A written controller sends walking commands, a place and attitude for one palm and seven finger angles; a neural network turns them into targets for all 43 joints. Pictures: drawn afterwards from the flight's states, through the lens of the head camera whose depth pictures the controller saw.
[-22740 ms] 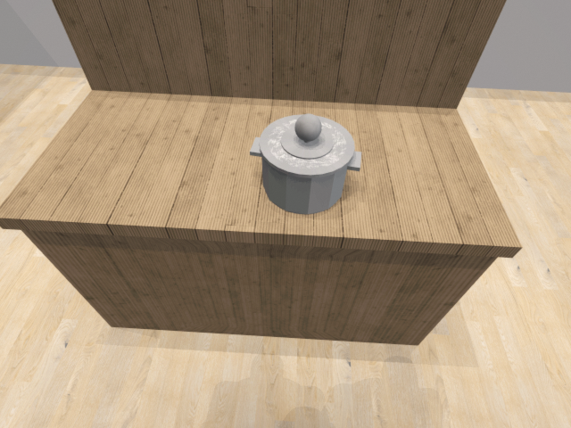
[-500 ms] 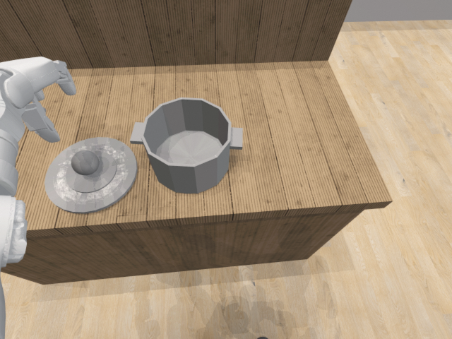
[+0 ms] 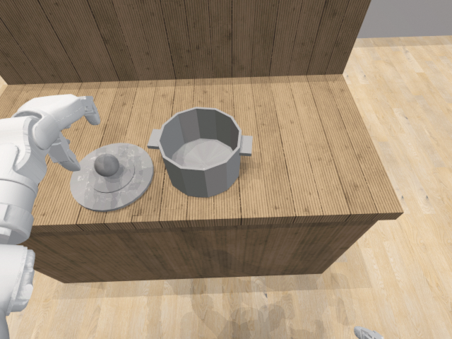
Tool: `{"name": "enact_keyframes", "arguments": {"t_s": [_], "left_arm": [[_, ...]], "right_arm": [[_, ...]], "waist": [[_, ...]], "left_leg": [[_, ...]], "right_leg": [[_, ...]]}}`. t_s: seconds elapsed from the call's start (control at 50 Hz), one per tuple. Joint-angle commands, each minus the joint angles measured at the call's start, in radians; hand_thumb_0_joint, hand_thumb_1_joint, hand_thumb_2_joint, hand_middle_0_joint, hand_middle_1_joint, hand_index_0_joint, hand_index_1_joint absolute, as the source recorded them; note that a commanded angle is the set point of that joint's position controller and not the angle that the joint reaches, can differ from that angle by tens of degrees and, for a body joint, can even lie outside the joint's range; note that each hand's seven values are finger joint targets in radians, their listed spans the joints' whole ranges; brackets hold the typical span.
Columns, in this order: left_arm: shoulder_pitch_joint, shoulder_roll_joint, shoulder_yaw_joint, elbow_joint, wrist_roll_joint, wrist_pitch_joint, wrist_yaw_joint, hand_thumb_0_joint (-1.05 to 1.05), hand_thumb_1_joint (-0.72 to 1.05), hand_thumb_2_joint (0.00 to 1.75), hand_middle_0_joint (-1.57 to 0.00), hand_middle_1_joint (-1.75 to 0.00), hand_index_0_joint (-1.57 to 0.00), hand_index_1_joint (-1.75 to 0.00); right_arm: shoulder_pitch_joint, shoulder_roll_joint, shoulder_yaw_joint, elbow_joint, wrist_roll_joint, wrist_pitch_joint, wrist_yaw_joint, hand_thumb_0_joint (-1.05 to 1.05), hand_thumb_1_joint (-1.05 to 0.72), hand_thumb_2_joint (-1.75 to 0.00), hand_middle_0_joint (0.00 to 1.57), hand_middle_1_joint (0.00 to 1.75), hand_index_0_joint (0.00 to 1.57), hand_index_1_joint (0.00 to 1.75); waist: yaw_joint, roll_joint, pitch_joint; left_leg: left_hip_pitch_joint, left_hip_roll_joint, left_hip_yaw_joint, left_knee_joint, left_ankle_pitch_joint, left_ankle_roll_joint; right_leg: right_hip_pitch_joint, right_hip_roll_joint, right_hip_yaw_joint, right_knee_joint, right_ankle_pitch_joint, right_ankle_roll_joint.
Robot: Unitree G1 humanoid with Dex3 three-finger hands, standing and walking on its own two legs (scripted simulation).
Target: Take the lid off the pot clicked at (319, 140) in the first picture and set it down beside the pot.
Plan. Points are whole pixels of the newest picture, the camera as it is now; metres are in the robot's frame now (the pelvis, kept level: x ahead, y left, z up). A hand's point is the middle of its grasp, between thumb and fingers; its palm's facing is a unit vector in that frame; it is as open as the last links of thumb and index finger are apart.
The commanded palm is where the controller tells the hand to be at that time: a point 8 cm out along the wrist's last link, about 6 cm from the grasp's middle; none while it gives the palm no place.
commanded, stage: draw the hand back to the body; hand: left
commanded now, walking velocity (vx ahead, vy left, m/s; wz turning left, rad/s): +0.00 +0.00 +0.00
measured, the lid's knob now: (106, 165) +0.50 +0.28 -0.05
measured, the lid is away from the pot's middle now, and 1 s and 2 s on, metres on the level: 0.23 0.23 0.23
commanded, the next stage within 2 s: step back with the hand held close in 1.78 s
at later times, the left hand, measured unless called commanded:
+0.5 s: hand (71, 140) +0.39 +0.23 +0.16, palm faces +0.36 -0.89 -0.27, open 9.9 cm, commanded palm +0.33 +0.27 +0.17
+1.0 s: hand (47, 196) +0.29 +0.23 +0.17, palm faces +0.40 -0.88 -0.26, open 7.7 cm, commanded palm +0.23 +0.26 +0.17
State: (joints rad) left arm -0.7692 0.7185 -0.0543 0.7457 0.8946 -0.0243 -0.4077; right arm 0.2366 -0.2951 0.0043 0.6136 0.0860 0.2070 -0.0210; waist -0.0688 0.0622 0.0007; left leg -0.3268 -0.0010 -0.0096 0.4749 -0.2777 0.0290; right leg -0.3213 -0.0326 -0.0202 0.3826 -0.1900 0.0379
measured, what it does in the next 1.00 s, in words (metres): stands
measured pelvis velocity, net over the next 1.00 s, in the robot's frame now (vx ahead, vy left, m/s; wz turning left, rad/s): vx -0.01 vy -0.03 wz -0.02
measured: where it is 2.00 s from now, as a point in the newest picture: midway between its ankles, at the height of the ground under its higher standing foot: outside the picture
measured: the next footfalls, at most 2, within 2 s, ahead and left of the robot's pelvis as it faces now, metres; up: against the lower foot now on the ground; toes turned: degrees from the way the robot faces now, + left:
none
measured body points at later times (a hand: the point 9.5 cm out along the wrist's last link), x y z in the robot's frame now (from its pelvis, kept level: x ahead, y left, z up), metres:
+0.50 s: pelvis +0.01 -0.02 +0.00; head +0.03 -0.04 +0.45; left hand +0.36 +0.28 +0.18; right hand +0.14 -0.28 -0.11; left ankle -0.03 +0.10 -0.74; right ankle -0.01 -0.15 -0.74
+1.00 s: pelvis -0.01 -0.03 +0.01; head -0.01 -0.04 +0.45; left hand +0.26 +0.27 +0.18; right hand +0.18 -0.25 -0.09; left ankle -0.03 +0.10 -0.74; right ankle -0.01 -0.15 -0.74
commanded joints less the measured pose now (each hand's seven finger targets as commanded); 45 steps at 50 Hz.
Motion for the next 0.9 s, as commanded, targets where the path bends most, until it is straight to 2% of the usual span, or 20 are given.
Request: {"name": "enact_keyframes", "arguments": {"t_s": [0.0, 0.04, 0.08, 0.1, 0.16, 0.18, 0.2, 0.24, 0.28, 0.3, 0.36, 0.38, 0.42, 0.46, 0.5, 0.6, 0.64, 0.7, 0.8, 0.88], "left_arm": [[-0.449, 0.082, 0.279, -0.271, -0.619, -0.043, 0.196, 0.0, 0.11, 0.39, -0.28, -1.0, -0.28, -1.0], [-0.263, 0.034, 0.241, -0.174, -0.684, -0.039, 0.303, 0.0, 0.11, 0.39, -0.28, -1.0, -0.28, -1.0], [-0.187, 0.052, 0.323, -0.143, -0.807, -0.049, 0.357, 0.0, 0.11, 0.39, -0.28, -1.0, -0.28, -1.0], [-0.214, 0.055, 0.339, -0.203, -0.837, -0.059, 0.379, 0.0, 0.11, 0.39, -0.28, -1.0, -0.28, -1.0], [-0.366, 0.061, 0.356, -0.541, -0.881, -0.112, 0.434, 0.0, 0.17, 0.43, -0.27, -0.94, -0.27, -0.94], [-0.333, 0.088, 0.401, -0.599, -0.885, -0.118, 0.457, 0.0, 0.19, 0.44, -0.27, -0.93, -0.27, -0.93], [-0.25, 0.071, 0.413, -0.586, -0.892, -0.112, 0.473, 0.0, 0.21, 0.45, -0.27, -0.91, -0.27, -0.91], [-0.075, 0.086, 0.482, -0.459, -0.906, -0.086, 0.495, 0.0, 0.25, 0.48, -0.26, -0.88, -0.26, -0.88], [0.052, 0.027, 0.471, -0.388, -0.93, -0.07, 0.494, 0.0, 0.29, 0.5, -0.26, -0.84, -0.26, -0.84], [0.056, 0.01, 0.458, -0.444, -0.938, -0.078, 0.491, 0.0, 0.31, 0.52, -0.26, -0.82, -0.26, -0.82], [0.068, -0.069, 0.388, -0.609, -0.948, -0.102, 0.483, 0.0, 0.37, 0.56, -0.25, -0.77, -0.25, -0.77], [0.037, -0.055, 0.393, -0.713, -0.949, -0.115, 0.489, 0.0, 0.39, 0.57, -0.25, -0.75, -0.25, -0.75], [0.071, -0.034, 0.422, -0.766, -0.947, -0.119, 0.503, 0.0, 0.43, 0.59, -0.25, -0.72, -0.25, -0.72], [0.138, -0.026, 0.453, -0.677, -0.947, -0.102, 0.512, 0.0, 0.47, 0.62, -0.24, -0.68, -0.24, -0.68], [0.195, -0.069, 0.431, -0.622, -0.952, -0.091, 0.51, 0.0, 0.51, 0.64, -0.24, -0.65, -0.24, -0.65], [0.24, -0.096, 0.409, -0.897, -0.957, -0.126, 0.511, 0.0, 0.6, 0.71, -0.23, -0.56, -0.23, -0.56], [0.284, -0.081, 0.435, -0.905, -0.956, -0.126, 0.518, 0.0, 0.64, 0.73, -0.22, -0.53, -0.22, -0.53], [0.393, -0.08, 0.479, -0.793, -0.967, -0.104, 0.523, 0.0, 0.7, 0.77, -0.22, -0.47, -0.22, -0.47], [0.426, -0.176, 0.39, -0.964, -0.974, -0.125, 0.507, 0.0, 0.8, 0.84, -0.21, -0.39, -0.21, -0.39], [0.499, -0.128, 0.453, -0.993, -0.975, -0.132, 0.523, 0.0, 0.88, 0.89, -0.2, -0.32, -0.2, -0.32]], "right_arm": [[0.138, -0.076, -0.049, -0.119, -0.003, -0.072, -0.02, 0.0, -0.9, -0.9, 0.2, 0.3, 0.2, 0.3], [0.074, -0.099, -0.031, -0.094, -0.003, -0.095, -0.03, 0.0, -0.9, -0.9, 0.2, 0.3, 0.2, 0.3], [0.05, -0.123, -0.037, -0.089, -0.014, -0.105, -0.046, 0.0, -0.9, -0.9, 0.2, 0.3, 0.2, 0.3], [0.035, -0.124, -0.036, -0.091, -0.016, -0.113, -0.047, 0.0, -0.9, -0.9, 0.2, 0.3, 0.2, 0.3], [-0.023, -0.106, -0.029, -0.103, -0.027, -0.178, -0.046, 0.0, -0.9, -0.9, 0.2, 0.3, 0.2, 0.3], [-0.03, -0.1, -0.028, -0.103, -0.033, -0.202, -0.046, 0.0, -0.9, -0.9, 0.2, 0.3, 0.2, 0.3], [-0.034, -0.095, -0.026, -0.097, -0.038, -0.216, -0.046, 0.0, -0.9, -0.9, 0.2, 0.3, 0.2, 0.3], [-0.018, -0.103, -0.03, -0.069, -0.046, -0.216, -0.047, 0.0, -0.9, -0.9, 0.2, 0.3, 0.2, 0.3], [-0.023, -0.1, -0.037, -0.066, -0.043, -0.211, -0.047, 0.0, -0.9, -0.9, 0.2, 0.3, 0.2, 0.3], [-0.034, -0.098, -0.039, -0.075, -0.041, -0.214, -0.046, 0.0, -0.9, -0.9, 0.2, 0.3, 0.2, 0.3], [-0.067, -0.087, -0.04, -0.089, -0.038, -0.244, -0.039, 0.0, -0.9, -0.9, 0.2, 0.3, 0.2, 0.3], [-0.072, -0.085, -0.04, -0.091, -0.038, -0.257, -0.036, 0.0, -0.9, -0.9, 0.2, 0.3, 0.2, 0.3], [-0.073, -0.087, -0.042, -0.081, -0.043, -0.275, -0.036, 0.0, -0.9, -0.9, 0.2, 0.3, 0.2, 0.3], [-0.07, -0.093, -0.046, -0.06, -0.047, -0.27, -0.042, 0.0, -0.9, -0.9, 0.2, 0.3, 0.2, 0.3], [-0.077, -0.092, -0.046, -0.057, -0.044, -0.262, -0.046, 0.0, -0.9, -0.9, 0.2, 0.3, 0.2, 0.3], [-0.123, -0.071, -0.041, -0.083, -0.042, -0.293, -0.038, 0.0, -0.9, -0.9, 0.2, 0.3, 0.2, 0.3], [-0.125, -0.072, -0.04, -0.078, -0.047, -0.298, -0.037, 0.0, -0.9, -0.9, 0.2, 0.3, 0.2, 0.3], [-0.135, -0.072, -0.041, -0.07, -0.05, -0.282, -0.043, 0.0, -0.9, -0.9, 0.2, 0.3, 0.2, 0.3], [-0.182, -0.05, -0.031, -0.1, -0.045, -0.297, -0.038, 0.0, -0.9, -0.9, 0.2, 0.3, 0.2, 0.3], [-0.181, -0.052, -0.029, -0.093, -0.055, -0.311, -0.041, 0.0, -0.9, -0.9, 0.2, 0.3, 0.2, 0.3]], "waist": [[-0.029, 0.002, -0.352], [-0.003, -0.068, -0.26], [0.018, -0.156, -0.263], [0.023, -0.143, -0.283], [0.032, 0.172, -0.371], [0.042, 0.228, -0.384], [0.049, 0.216, -0.37], [0.065, 0.061, -0.279], [0.07, -0.074, -0.2], [0.072, -0.087, -0.212], [0.068, 0.04, -0.258], [0.068, 0.088, -0.296], [0.07, 0.057, -0.323], [0.067, -0.032, -0.252], [0.067, -0.105, -0.201], [0.084, 0.08, -0.3], [0.086, 0.044, -0.272], [0.093, -0.091, -0.177], [0.092, 0.045, -0.178], [0.101, -0.002, -0.158]], "left_leg": [[0.404, 0.022, 0.002, -0.003, 0.481, 0.027], [0.357, 0.04, -0.039, -0.054, 0.34, 0.021], [0.258, 0.023, 0.015, -0.064, 0.267, 0.026], [0.25, 0.016, 0.029, -0.068, 0.261, 0.026], [0.38, 0.017, 0.018, -0.069, 0.366, 0.009], [0.42, 0.021, 0.007, -0.058, 0.449, 0.004], [0.415, 0.023, 0.004, -0.054, 0.5, 0.0], [0.312, 0.023, 0.015, -0.064, 0.48, 0.005], [0.219, 0.019, 0.039, -0.083, 0.394, 0.012], [0.218, 0.019, 0.042, -0.089, 0.377, 0.012], [0.292, 0.013, 0.05, -0.083, 0.414, 0.015], [0.336, 0.015, 0.041, -0.078, 0.456, 0.014], [0.365, 0.018, 0.032, -0.07, 0.528, 0.015], [0.309, 0.017, 0.044, -0.08, 0.475, 0.017], [0.269, 0.012, 0.053, -0.094, 0.393, 0.017], [0.373, 0.006, 0.045, -0.09, 0.484, 0.014], [0.364, 0.009, 0.04, -0.093, 0.489, 0.01], [0.286, 0.01, 0.054, -0.113, 0.38, 0.014], [0.322, 0.006, 0.053, -0.126, 0.34, 0.005], [0.304, 0.01, 0.039, -0.139, 0.312, 0.003]], "right_leg": [[0.106, 0.062, -0.054, 0.004, 0.284, -0.086], [0.075, 0.064, -0.045, -0.018, 0.176, -0.084], [0.152, 0.052, -0.036, -0.019, 0.205, -0.077], [0.183, 0.049, -0.031, -0.014, 0.224, -0.074], [0.199, 0.038, -0.02, -0.015, 0.256, -0.081], [0.203, 0.041, -0.023, -0.011, 0.282, -0.085], [0.215, 0.043, -0.027, -0.007, 0.307, -0.084], [0.255, 0.049, -0.036, -0.005, 0.347, -0.078], [0.281, 0.045, -0.038, -0.001, 0.368, -0.068], [0.295, 0.041, -0.037, -0.001, 0.371, -0.065], [0.291, 0.038, -0.024, -0.013, 0.377, -0.062], [0.292, 0.038, -0.023, -0.017, 0.385, -0.064], [0.304, 0.044, -0.025, -0.012, 0.429, -0.063], [0.295, 0.048, -0.027, -0.012, 0.431, -0.057], [0.282, 0.048, -0.03, -0.017, 0.393, -0.052], [0.319, 0.041, -0.022, -0.026, 0.418, -0.058], [0.316, 0.045, -0.026, -0.028, 0.418, -0.057], [0.303, 0.048, -0.029, -0.033, 0.375, -0.051], [0.282, 0.045, -0.026, -0.052, 0.303, -0.055], [0.286, 0.05, -0.031, -0.055, 0.27, -0.058]]}}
